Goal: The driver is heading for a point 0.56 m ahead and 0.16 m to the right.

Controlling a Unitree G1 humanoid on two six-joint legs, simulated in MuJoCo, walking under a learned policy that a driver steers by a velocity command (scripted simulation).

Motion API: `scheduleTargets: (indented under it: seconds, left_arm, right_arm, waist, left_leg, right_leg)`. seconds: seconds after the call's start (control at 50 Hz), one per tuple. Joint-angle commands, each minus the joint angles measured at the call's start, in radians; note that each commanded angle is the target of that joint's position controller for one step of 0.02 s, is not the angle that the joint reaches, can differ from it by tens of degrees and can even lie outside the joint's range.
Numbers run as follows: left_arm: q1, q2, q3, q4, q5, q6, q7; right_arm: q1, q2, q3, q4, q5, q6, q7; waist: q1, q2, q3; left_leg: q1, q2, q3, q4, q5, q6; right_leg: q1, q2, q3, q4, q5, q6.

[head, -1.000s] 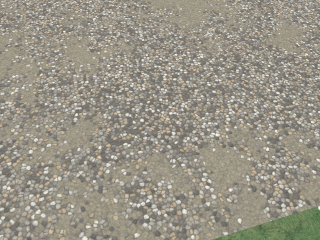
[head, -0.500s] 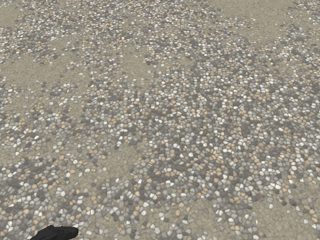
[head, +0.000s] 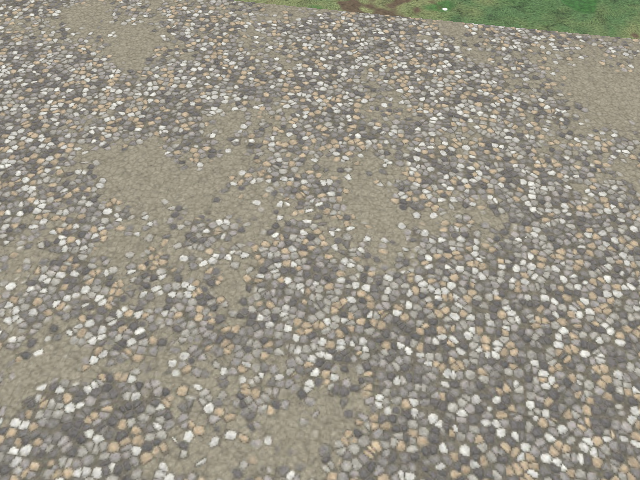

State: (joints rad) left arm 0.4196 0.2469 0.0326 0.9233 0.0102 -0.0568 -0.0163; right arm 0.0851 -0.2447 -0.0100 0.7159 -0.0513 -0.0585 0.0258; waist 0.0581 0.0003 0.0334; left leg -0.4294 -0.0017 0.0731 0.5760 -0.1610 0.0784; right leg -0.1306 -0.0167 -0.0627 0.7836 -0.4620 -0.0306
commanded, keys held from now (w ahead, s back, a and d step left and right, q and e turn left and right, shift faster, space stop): w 0.44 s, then w+e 0.22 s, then no key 0.34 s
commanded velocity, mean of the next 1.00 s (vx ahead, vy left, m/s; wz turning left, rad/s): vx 0.42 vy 0.00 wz -0.09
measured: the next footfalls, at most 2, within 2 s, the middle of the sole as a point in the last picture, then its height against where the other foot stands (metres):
right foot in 0.48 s outside the picture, level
left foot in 0.96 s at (330, 390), level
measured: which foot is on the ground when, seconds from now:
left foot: down 0.00-0.50, up 0.52-0.94, down 0.96-1.00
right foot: up 0.00-0.46, down 0.48-0.98, up 1.00-1.00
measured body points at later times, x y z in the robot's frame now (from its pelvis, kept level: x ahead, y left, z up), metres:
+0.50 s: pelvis +0.27 -0.02 -0.01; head +0.31 -0.04 +0.44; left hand +0.48 +0.20 -0.10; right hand +0.21 -0.28 -0.15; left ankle +0.09 +0.08 -0.71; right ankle +0.39 -0.10 -0.73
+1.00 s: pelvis +0.50 -0.03 +0.00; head +0.53 -0.03 +0.45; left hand +0.53 +0.22 -0.15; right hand +0.61 -0.28 -0.12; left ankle +0.61 +0.04 -0.73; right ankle +0.39 -0.10 -0.72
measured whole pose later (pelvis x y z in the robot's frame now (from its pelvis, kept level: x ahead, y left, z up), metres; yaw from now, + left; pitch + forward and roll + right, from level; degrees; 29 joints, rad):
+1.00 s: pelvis +0.50 -0.03 +0.00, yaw -9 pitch -1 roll -1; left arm 0.34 0.22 0.03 0.99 0.00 -0.05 0.02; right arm 0.12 -0.20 -0.01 0.89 -0.03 -0.07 -0.02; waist 0.05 0.00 0.07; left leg -0.38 -0.01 0.05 0.50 -0.09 0.06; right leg -0.08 0.11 0.04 0.56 -0.41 -0.07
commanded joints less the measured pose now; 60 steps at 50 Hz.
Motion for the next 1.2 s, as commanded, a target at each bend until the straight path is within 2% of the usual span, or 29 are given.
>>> scheduleTargets:
  seconds: [0.02, 0.04, 0.08, 0.14, 0.24, 0.36, 0.42, 0.46, 0.48, 0.5, 0.52, 0.54, 0.56, 0.58, 0.64, 0.68, 0.72, 0.78, 0.88, 0.94, 0.96, 0.98, 1.0, 1.02, 1.04, 1.06, 1.08, 1.12, 1.2]
  left_arm:
    - [-0.049, 0.133, 0.032, -0.105, 0.005, -0.014, 0.004]
    - [-0.072, 0.110, 0.025, -0.105, 0.000, -0.018, -0.001]
    - [-0.051, 0.088, 0.021, -0.084, 0.017, 0.004, -0.009]
    - [-0.081, 0.066, 0.020, -0.085, 0.026, 0.025, -0.023]
    - [-0.287, 0.050, 0.009, -0.145, 0.025, 0.027, -0.029]
    - [-0.451, 0.054, -0.002, -0.197, 0.017, 0.019, -0.025]
    - [-0.419, 0.071, 0.006, -0.195, 0.019, 0.009, -0.018]
    - [-0.198, 0.095, 0.024, -0.121, 0.024, -0.003, -0.003]
    - [-0.022, 0.143, 0.043, -0.063, 0.040, -0.011, 0.007]
    - [0.102, 0.265, 0.077, -0.048, 0.057, -0.011, 0.017]
    - [0.065, 0.256, 0.077, -0.040, 0.013, 0.003, 0.007]
    - [-0.055, 0.218, 0.070, -0.056, -0.008, 0.007, 0.003]
    - [-0.126, 0.150, 0.054, -0.070, -0.007, 0.006, 0.000]
    - [-0.153, 0.116, 0.045, -0.066, -0.003, 0.002, 0.001]
    - [-0.138, 0.103, 0.042, -0.040, -0.009, -0.017, 0.005]
    - [-0.113, 0.127, 0.049, -0.029, -0.011, -0.023, 0.008]
    - [-0.080, 0.125, 0.046, -0.015, -0.007, -0.025, 0.008]
    - [-0.039, 0.108, 0.037, 0.004, -0.005, -0.020, 0.009]
    - [-0.003, 0.096, 0.026, 0.030, 0.005, -0.002, 0.025]
    - [-0.041, 0.102, 0.026, 0.036, 0.003, 0.004, 0.041]
    - [-0.055, 0.104, 0.026, 0.036, -0.007, 0.001, 0.042]
    - [-0.034, 0.081, 0.016, 0.013, -0.014, -0.007, 0.043]
    - [0.138, -0.004, 0.002, 0.055, -0.043, 0.007, 0.045]
    - [0.107, 0.071, 0.018, 0.079, -0.020, 0.032, 0.052]
    - [0.033, 0.080, 0.024, 0.076, 0.002, 0.044, 0.049]
    - [-0.017, 0.060, 0.022, 0.073, 0.015, 0.052, 0.044]
    - [-0.049, 0.045, 0.020, 0.073, 0.016, 0.063, 0.039]
    - [-0.029, 0.014, 0.008, 0.099, 0.014, 0.081, 0.038]
    - [-0.060, 0.012, 0.002, 0.130, 0.002, 0.101, 0.053]
  right_arm:
    - [0.295, -0.196, -0.068, 0.046, 0.029, 0.003, -0.021]
    - [0.249, -0.145, -0.055, 0.048, 0.027, -0.003, -0.016]
    - [0.207, -0.098, -0.041, 0.058, 0.033, -0.016, -0.016]
    - [0.251, -0.111, -0.046, 0.095, 0.043, -0.035, -0.018]
    - [0.321, -0.107, -0.047, 0.152, 0.046, -0.035, -0.017]
    - [0.403, -0.130, -0.050, 0.218, 0.036, -0.032, -0.024]
    - [0.383, -0.147, -0.054, 0.237, 0.031, -0.027, -0.033]
    - [0.346, -0.165, -0.058, 0.243, 0.028, -0.019, -0.035]
    - [0.351, -0.147, -0.052, 0.234, 0.030, -0.019, -0.037]
    - [0.439, -0.053, -0.030, 0.198, 0.060, -0.022, -0.027]
    - [0.434, -0.097, -0.045, 0.205, 0.041, -0.026, -0.025]
    - [0.337, -0.123, -0.054, 0.180, 0.026, -0.025, -0.024]
    - [0.270, -0.114, -0.049, 0.163, 0.026, -0.035, -0.019]
    - [0.250, -0.095, -0.047, 0.160, 0.026, -0.035, -0.016]
    - [0.260, -0.067, -0.040, 0.154, 0.002, 0.001, -0.010]
    - [0.221, -0.062, -0.039, 0.139, 0.006, 0.014, -0.008]
    - [0.157, -0.056, -0.036, 0.121, 0.012, 0.018, -0.013]
    - [0.083, -0.035, -0.024, 0.104, 0.024, 0.018, -0.018]
    - [0.019, -0.050, -0.022, 0.103, 0.033, 0.012, -0.032]
    - [0.127, -0.071, -0.031, 0.151, 0.027, -0.007, -0.045]
    - [0.200, -0.079, -0.035, 0.179, 0.020, -0.023, -0.050]
    - [0.282, -0.139, -0.044, 0.193, 0.011, -0.037, -0.057]
    - [0.280, -0.172, -0.052, 0.195, 0.030, -0.023, -0.054]
    - [0.259, -0.105, -0.035, 0.188, 0.053, -0.008, -0.043]
    - [0.205, -0.079, -0.026, 0.183, 0.053, -0.004, -0.040]
    - [0.153, -0.058, -0.017, 0.179, 0.044, 0.003, -0.045]
    - [0.122, -0.044, -0.009, 0.182, 0.039, 0.008, -0.055]
    - [0.097, -0.051, -0.008, 0.197, 0.032, 0.014, -0.061]
    - [0.132, -0.081, -0.015, 0.232, 0.034, 0.024, -0.057]
  waist:
    - [-0.129, 0.106, -0.125]
    - [-0.101, 0.067, -0.074]
    - [-0.051, 0.089, -0.042]
    - [-0.035, 0.072, -0.027]
    - [-0.068, 0.058, 0.039]
    - [-0.108, 0.065, 0.071]
    - [-0.075, 0.066, 0.058]
    - [0.027, 0.056, -0.060]
    - [0.083, 0.025, -0.166]
    - [0.071, -0.187, -0.312]
    - [0.048, -0.220, -0.347]
    - [0.003, -0.123, -0.174]
    - [-0.013, -0.052, -0.078]
    - [-0.043, -0.031, -0.022]
    - [-0.093, -0.049, -0.019]
    - [-0.097, -0.041, 0.000]
    - [-0.087, -0.037, 0.024]
    - [-0.059, -0.063, -0.009]
    - [-0.017, -0.092, -0.030]
    - [-0.065, -0.076, -0.030]
    - [-0.103, -0.034, -0.055]
    - [-0.106, 0.056, -0.157]
    - [-0.051, 0.240, -0.278]
    - [-0.067, 0.157, -0.281]
    - [-0.060, 0.094, -0.174]
    - [-0.045, 0.063, -0.118]
    - [-0.030, 0.077, -0.070]
    - [-0.005, 0.122, -0.063]
    - [-0.029, 0.121, -0.092]
  left_leg:
    - [0.570, 0.356, -0.548, -0.296, -0.096, 0.178]
    - [0.470, 0.309, -0.444, -0.324, 0.021, 0.155]
    - [0.358, 0.235, -0.309, -0.371, 0.126, 0.113]
    - [0.335, 0.213, -0.238, -0.416, 0.239, 0.129]
    - [0.359, 0.180, -0.150, -0.459, 0.278, 0.128]
    - [0.458, 0.209, -0.117, -0.434, 0.367, 0.112]
    - [0.522, 0.230, -0.102, -0.343, 0.576, 0.092]
    - [0.515, 0.191, -0.044, -0.079, 0.786, 0.060]
    - [0.375, 0.151, -0.008, 0.152, 0.627, 0.040]
    - [0.034, 0.016, 0.047, 0.548, 0.155, -0.012]
    - [-0.148, -0.080, -0.067, 0.717, -0.354, -0.014]
    - [-0.233, 0.003, -0.119, 0.749, -0.271, -0.005]
    - [-0.228, 0.044, -0.113, 0.693, -0.183, -0.005]
    - [-0.186, 0.075, -0.112, 0.619, -0.142, -0.010]
    - [-0.071, 0.091, -0.096, 0.515, -0.114, -0.054]
    - [-0.097, 0.092, -0.077, 0.450, -0.078, -0.083]
    - [-0.117, 0.092, -0.058, 0.359, -0.023, -0.107]
    - [-0.069, 0.062, -0.032, 0.216, 0.081, -0.105]
    - [-0.019, 0.018, -0.033, 0.067, 0.116, -0.068]
    - [0.103, -0.001, -0.053, -0.093, 0.090, -0.026]
    - [0.226, 0.024, -0.072, -0.209, 0.268, -0.010]
    - [0.423, 0.191, -0.214, -0.153, 0.702, 0.023]
    - [0.585, 0.398, -0.415, -0.107, 1.057, 0.207]
    - [0.512, 0.411, -0.475, -0.153, 0.908, 0.249]
    - [0.409, 0.362, -0.419, -0.206, 0.714, 0.232]
    - [0.330, 0.317, -0.375, -0.253, 0.538, 0.195]
    - [0.254, 0.277, -0.317, -0.295, 0.450, 0.160]
    - [0.187, 0.205, -0.232, -0.317, 0.349, 0.112]
    - [0.191, 0.196, -0.240, -0.336, 0.099, 0.101]
  right_leg:
    - [-0.573, -0.022, 0.101, 0.445, 0.047, -0.050]
    - [-0.536, -0.051, 0.097, 0.392, 0.110, -0.047]
    - [-0.447, -0.079, 0.086, 0.318, 0.154, -0.027]
    - [-0.453, -0.078, 0.065, 0.282, 0.213, -0.002]
    - [-0.546, -0.095, 0.032, 0.073, 0.384, 0.027]
    - [-0.487, -0.052, -0.006, -0.157, 0.442, -0.013]
    - [-0.396, -0.013, -0.022, -0.217, 0.346, -0.060]
    - [-0.136, 0.057, -0.059, -0.294, 0.322, -0.103]
    - [0.114, -0.006, 0.016, -0.294, 0.310, -0.142]
    - [0.430, -0.302, 0.467, -0.330, 0.206, -0.265]
    - [0.456, -0.375, 0.804, -0.505, 0.208, -0.324]
    - [0.324, -0.329, 0.656, -0.509, 0.145, -0.296]
    - [0.184, -0.290, 0.540, -0.536, 0.199, -0.273]
    - [0.081, -0.238, 0.455, -0.564, 0.281, -0.240]
    - [-0.049, -0.160, 0.337, -0.600, 0.446, -0.221]
    - [-0.071, -0.148, 0.294, -0.618, 0.532, -0.233]
    - [-0.072, -0.140, 0.238, -0.602, 0.769, -0.222]
    - [-0.039, -0.098, 0.153, -0.533, 1.013, -0.163]
    - [0.076, -0.115, 0.168, -0.452, 1.038, -0.136]
    - [0.113, -0.130, 0.213, -0.328, 1.023, -0.118]
    - [0.089, -0.094, 0.198, -0.228, 0.946, -0.090]
    - [-0.006, -0.044, 0.172, -0.087, 0.679, -0.058]
    - [-0.137, 0.092, 0.107, 0.123, 0.018, -0.031]
    - [-0.178, 0.103, 0.131, 0.207, -0.200, -0.027]
    - [-0.204, 0.085, 0.150, 0.245, -0.179, -0.018]
    - [-0.205, 0.064, 0.155, 0.226, -0.126, -0.008]
    - [-0.181, 0.040, 0.155, 0.168, -0.077, 0.005]
    - [-0.098, 0.039, 0.116, 0.046, -0.029, 0.032]
    - [-0.047, 0.036, 0.077, -0.131, 0.045, 0.036]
